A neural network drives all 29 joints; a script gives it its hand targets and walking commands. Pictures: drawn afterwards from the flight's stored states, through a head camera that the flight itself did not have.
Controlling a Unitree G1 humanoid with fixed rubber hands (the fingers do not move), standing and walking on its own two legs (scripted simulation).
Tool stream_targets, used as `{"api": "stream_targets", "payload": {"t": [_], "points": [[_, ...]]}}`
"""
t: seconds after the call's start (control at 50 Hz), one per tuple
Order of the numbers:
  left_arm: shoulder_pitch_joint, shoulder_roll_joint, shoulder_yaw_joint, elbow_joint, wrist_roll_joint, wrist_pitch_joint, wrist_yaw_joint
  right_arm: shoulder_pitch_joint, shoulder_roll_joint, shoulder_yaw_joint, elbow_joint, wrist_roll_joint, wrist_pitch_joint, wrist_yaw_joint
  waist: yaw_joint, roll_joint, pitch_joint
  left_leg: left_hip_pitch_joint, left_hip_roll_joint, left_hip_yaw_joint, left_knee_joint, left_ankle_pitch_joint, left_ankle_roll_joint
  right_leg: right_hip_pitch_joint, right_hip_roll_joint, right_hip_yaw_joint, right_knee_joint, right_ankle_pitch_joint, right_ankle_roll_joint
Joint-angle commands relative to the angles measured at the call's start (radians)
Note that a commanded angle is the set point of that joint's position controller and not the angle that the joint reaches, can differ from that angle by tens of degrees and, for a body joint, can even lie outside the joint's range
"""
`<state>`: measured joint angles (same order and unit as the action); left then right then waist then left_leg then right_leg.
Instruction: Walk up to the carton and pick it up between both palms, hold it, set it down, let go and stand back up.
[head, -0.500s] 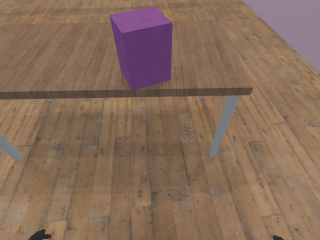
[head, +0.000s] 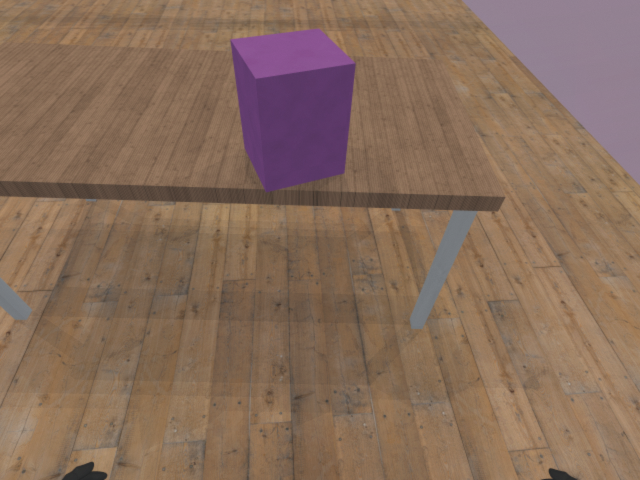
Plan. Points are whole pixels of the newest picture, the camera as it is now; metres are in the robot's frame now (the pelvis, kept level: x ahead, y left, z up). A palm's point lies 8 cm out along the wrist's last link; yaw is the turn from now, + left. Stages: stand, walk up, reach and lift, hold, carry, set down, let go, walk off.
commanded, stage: walk up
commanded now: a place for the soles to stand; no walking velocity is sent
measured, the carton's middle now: (292, 112) +0.82 +0.01 +0.03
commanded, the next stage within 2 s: none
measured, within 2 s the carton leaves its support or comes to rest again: neither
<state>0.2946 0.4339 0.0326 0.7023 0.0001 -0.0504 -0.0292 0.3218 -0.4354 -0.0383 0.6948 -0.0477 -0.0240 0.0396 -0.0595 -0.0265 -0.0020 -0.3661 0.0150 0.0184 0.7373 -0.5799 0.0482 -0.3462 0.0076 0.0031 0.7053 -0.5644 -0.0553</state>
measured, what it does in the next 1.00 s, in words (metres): walks ahead: right foot, then left foot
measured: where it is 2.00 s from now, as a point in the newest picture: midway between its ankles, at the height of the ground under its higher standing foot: (292, 414)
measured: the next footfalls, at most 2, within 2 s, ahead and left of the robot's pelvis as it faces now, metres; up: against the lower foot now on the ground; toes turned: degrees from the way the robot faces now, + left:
right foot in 0.60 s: +0.30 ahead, -0.10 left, +0.00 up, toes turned +0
left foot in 0.98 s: +0.36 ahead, +0.17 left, +0.00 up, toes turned +3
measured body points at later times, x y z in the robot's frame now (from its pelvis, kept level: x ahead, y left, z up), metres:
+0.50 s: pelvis +0.13 +0.04 +0.00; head +0.15 +0.07 +0.45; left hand +0.24 +0.35 -0.11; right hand +0.17 -0.30 -0.06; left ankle +0.04 +0.15 -0.73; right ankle +0.20 -0.10 -0.69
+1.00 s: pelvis +0.28 +0.05 -0.01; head +0.30 +0.06 +0.44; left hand +0.38 +0.37 -0.11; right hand +0.33 -0.28 -0.10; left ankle +0.32 +0.17 -0.73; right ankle +0.26 -0.09 -0.73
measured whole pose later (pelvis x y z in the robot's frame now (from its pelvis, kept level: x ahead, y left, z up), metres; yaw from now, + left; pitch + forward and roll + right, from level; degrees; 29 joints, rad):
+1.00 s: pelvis +0.28 +0.05 -0.01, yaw +0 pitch -1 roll -1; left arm 0.32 0.44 0.03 0.70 0.00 -0.05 -0.04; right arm 0.37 -0.45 -0.05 0.69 -0.05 -0.06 0.04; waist -0.05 0.01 0.07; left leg -0.38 0.04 0.03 0.71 -0.31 0.02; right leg -0.28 -0.02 0.01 0.70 -0.41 -0.02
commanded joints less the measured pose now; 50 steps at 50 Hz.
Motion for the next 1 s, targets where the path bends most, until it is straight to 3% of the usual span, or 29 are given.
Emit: {"api": "stream_targets", "payload": {"t": [0.0, 0.02, 0.06, 0.08, 0.1, 0.12, 0.14, 0.16, 0.18, 0.22, 0.24, 0.28, 0.36, 0.44, 0.5, 0.52, 0.54, 0.56, 0.58, 0.62, 0.66, 0.7, 0.84, 0.86, 0.9, 0.92, 0.94, 0.96, 0.98], "points": [[0.14, 0.303, 0.121, 0.001, 0.022, -0.026, 0.0, -0.096, -0.178, -0.092, -0.053, 0.033, -0.064, -0.002, 0.128, -0.111, -0.021, -0.277, 0.001, 0.021, -0.053, 0.095, -0.003, 0.447, -0.277, 0.421, -0.301, 0.367, -0.183], [0.118, 0.293, 0.117, -0.005, 0.021, -0.019, -0.002, -0.081, -0.174, -0.095, -0.046, 0.035, -0.062, 0.001, 0.118, -0.115, -0.04, -0.196, -0.018, 0.033, -0.072, 0.125, -0.005, 0.388, -0.251, 0.39, -0.311, 0.328, -0.16], [0.011, 0.301, 0.115, -0.035, 0.025, -0.004, -0.012, -0.007, -0.171, -0.1, -0.025, 0.038, -0.048, 0.012, 0.082, -0.159, 0.006, -0.019, -0.031, 0.055, -0.109, 0.19, -0.014, 0.108, -0.213, 0.34, -0.4, -0.105, -0.131], [-0.078, 0.289, 0.106, -0.065, 0.028, 0.0, -0.018, 0.081, -0.182, -0.109, -0.003, 0.034, -0.052, 0.011, 0.013, -0.163, 0.027, 0.142, -0.026, 0.074, -0.198, 0.244, -0.007, -0.042, -0.176, 0.253, -0.328, -0.164, -0.109], [-0.107, 0.223, 0.085, -0.078, 0.023, 0.002, -0.021, 0.175, -0.215, -0.126, 0.028, 0.029, -0.065, 0.001, -0.044, -0.066, 0.015, 0.363, -0.018, 0.057, -0.265, 0.273, 0.004, -0.23, -0.107, 0.153, -0.169, -0.129, -0.065], [-0.107, 0.134, 0.057, -0.101, 0.013, 0.002, -0.018, 0.299, -0.287, -0.152, 0.053, 0.014, -0.079, -0.017, -0.096, 0.163, -0.038, 0.556, 0.153, -0.255, -0.396, 0.093, 0.048, -0.431, 0.004, 0.053, 0.164, -0.032, -0.01], [-0.106, 0.101, 0.038, -0.12, 0.007, -0.005, -0.004, 0.298, -0.356, -0.162, 0.032, 0.005, -0.091, -0.028, -0.088, 0.256, 0.005, 0.557, 0.376, -0.643, -0.532, -0.039, 0.11, -0.588, 0.088, 0.039, 0.388, 0.031, 0.026], [-0.085, 0.188, 0.054, -0.101, 0.013, -0.007, 0.004, 0.233, -0.349, -0.16, 0.009, 0.026, -0.095, -0.031, -0.066, 0.114, 0.031, 0.555, 0.418, -0.671, -0.509, 0.003, 0.16, -0.608, 0.035, 0.1, 0.437, 0.064, 0.02], [-0.051, 0.214, 0.06, -0.078, 0.016, -0.01, 0.002, 0.207, -0.316, -0.147, 0.006, 0.036, -0.095, -0.034, -0.045, 0.043, 0.018, 0.553, 0.391, -0.597, -0.45, 0.111, 0.157, -0.575, 0.004, 0.114, 0.425, 0.109, 0.016], [-0.043, 0.201, 0.063, -0.065, 0.013, -0.019, -0.002, 0.203, -0.258, -0.122, 0.013, 0.036, -0.095, -0.04, -0.031, 0.041, 0.03, 0.524, 0.318, -0.432, -0.372, 0.463, 0.102, -0.511, -0.016, 0.116, 0.381, 0.153, 0.01], [-0.028, 0.176, 0.06, -0.057, 0.004, -0.019, -0.006, 0.193, -0.239, -0.114, 0.012, 0.035, -0.093, -0.042, -0.015, 0.089, 0.026, 0.51, 0.283, -0.328, -0.345, 0.672, 0.07, -0.463, -0.017, 0.1, 0.354, 0.176, 0.011], [-0.022, 0.161, 0.051, -0.065, -0.004, -0.015, -0.009, 0.178, -0.234, -0.108, -0.002, 0.036, -0.086, -0.043, -0.006, 0.18, 0.015, 0.516, 0.233, -0.2, -0.298, 0.824, 0.065, -0.448, -0.01, 0.051, 0.303, 0.198, 0.018], [-0.114, 0.152, 0.043, -0.095, 0.001, -0.006, -0.018, 0.165, -0.252, -0.107, -0.038, 0.039, -0.07, -0.035, -0.029, 0.224, 0.058, 0.42, 0.209, -0.145, -0.345, 0.704, 0.123, -0.409, -0.02, -0.027, 0.141, 0.255, 0.027], [-0.12, 0.149, 0.049, -0.094, -0.001, -0.023, -0.028, 0.087, -0.268, -0.104, -0.067, 0.042, -0.062, -0.025, -0.009, 0.226, 0.065, 0.312, 0.195, -0.081, -0.3, 0.669, 0.13, -0.24, -0.033, -0.093, -0.047, 0.339, 0.02], [0.089, 0.154, 0.071, -0.019, 0.009, -0.03, -0.014, 0.014, -0.259, -0.101, -0.084, 0.05, -0.053, -0.026, 0.1, 0.146, -0.049, 0.262, 0.149, 0.018, -0.027, 0.758, 0.087, 0.06, 0.034, -0.157, -0.225, 0.451, 0.0], [0.232, 0.198, 0.091, 0.027, 0.014, -0.035, -0.003, 0.022, -0.208, -0.092, -0.088, 0.05, -0.05, -0.028, 0.161, 0.038, -0.147, 0.186, 0.106, 0.032, 0.204, 0.732, 0.055, 0.261, 0.03, -0.108, -0.243, 0.463, -0.02], [0.29, 0.242, 0.107, 0.033, 0.021, -0.041, 0.009, 0.087, -0.138, -0.069, -0.087, 0.05, -0.051, -0.029, 0.179, -0.085, -0.198, -0.023, 0.046, -0.003, 0.32, 0.492, 0.023, 0.453, -0.057, 0.087, -0.224, 0.42, -0.048], [0.304, 0.292, 0.117, 0.018, 0.025, -0.045, 0.019, 0.114, -0.094, -0.052, -0.097, 0.051, -0.054, -0.026, 0.159, -0.245, -0.222, -0.253, -0.053, -0.018, 0.432, 0.065, -0.018, 0.598, -0.261, 0.439, -0.254, 0.423, -0.124], [0.272, 0.289, 0.113, 0.004, 0.011, -0.047, 0.022, 0.123, -0.151, -0.058, -0.088, 0.045, -0.052, -0.031, 0.127, -0.174, -0.213, -0.319, -0.047, -0.054, 0.453, 0.015, -0.013, 0.596, -0.334, 0.61, -0.312, 0.404, -0.181], [0.147, 0.308, 0.121, -0.017, -0.002, -0.038, 0.02, 0.078, -0.234, -0.076, -0.062, 0.042, -0.04, -0.032, 0.118, -0.128, -0.035, -0.306, 0.031, -0.08, 0.507, 0.027, 0.004, 0.335, -0.38, 0.687, -0.408, 0.089, -0.247], [0.102, 0.256, 0.095, -0.023, -0.004, -0.039, 0.018, 0.046, -0.219, -0.079, -0.057, 0.043, -0.04, -0.02, 0.09, -0.045, 0.096, -0.236, 0.055, -0.099, 0.404, 0.123, 0.01, 0.137, -0.287, 0.488, -0.423, 0.18, -0.176], [0.098, 0.242, 0.089, -0.026, -0.004, -0.046, 0.016, 0.047, -0.181, -0.074, -0.046, 0.042, -0.04, -0.011, 0.08, -0.092, 0.192, -0.181, 0.054, -0.079, 0.324, 0.186, 0.004, -0.002, -0.212, 0.345, -0.425, 0.263, -0.146], [0.05, 0.283, 0.104, -0.07, 0.01, -0.03, -0.001, 0.038, -0.192, -0.079, -0.018, 0.038, -0.059, 0.0, 0.104, -0.212, 0.085, -0.093, 0.036, 0.032, -0.005, 0.15, -0.037, 0.078, -0.202, 0.279, -0.342, 0.128, -0.186], [0.028, 0.284, 0.101, -0.076, 0.008, -0.024, -0.004, 0.045, -0.188, -0.08, -0.012, 0.036, -0.065, -0.003, 0.094, -0.204, 0.079, -0.037, 0.025, 0.049, -0.065, 0.178, -0.037, 0.051, -0.19, 0.25, -0.303, 0.166, -0.174], [-0.023, 0.238, 0.082, -0.093, 0.002, -0.011, -0.006, 0.187, -0.184, -0.093, 0.031, 0.028, -0.083, -0.02, 0.004, -0.107, 0.002, 0.2, -0.022, 0.089, -0.263, 0.338, -0.035, -0.013, -0.13, 0.153, -0.08, 0.318, -0.118], [-0.022, 0.168, 0.057, -0.108, 0.0, -0.013, -0.004, 0.282, -0.233, -0.116, 0.053, 0.015, -0.093, -0.035, -0.043, 0.054, -0.077, 0.374, 0.05, -0.04, -0.297, 0.34, -0.023, -0.109, -0.084, 0.105, 0.145, 0.347, -0.072], [-0.011, 0.094, 0.031, -0.126, -0.01, -0.016, -0.003, 0.319, -0.318, -0.135, 0.041, 0.0, -0.102, -0.045, -0.056, 0.258, -0.087, 0.45, 0.278, -0.442, -0.401, 0.255, 0.041, -0.284, 0.043, 0.05, 0.385, 0.256, -0.009], [-0.008, 0.131, 0.038, -0.109, -0.001, -0.012, 0.007, 0.274, -0.343, -0.136, 0.012, 0.016, -0.101, -0.047, -0.027, 0.175, -0.035, 0.485, 0.402, -0.643, -0.455, 0.278, 0.094, -0.434, 0.095, 0.049, 0.431, 0.06, 0.015], [-0.006, 0.197, 0.054, -0.091, 0.008, -0.004, 0.012, 0.251, -0.337, -0.133, 0.004, 0.039, -0.1, -0.044, -0.027, 0.083, -0.049, 0.508, 0.417, -0.636, -0.432, 0.253, 0.124, -0.442, 0.05, 0.107, 0.439, 0.079, 0.013]]}}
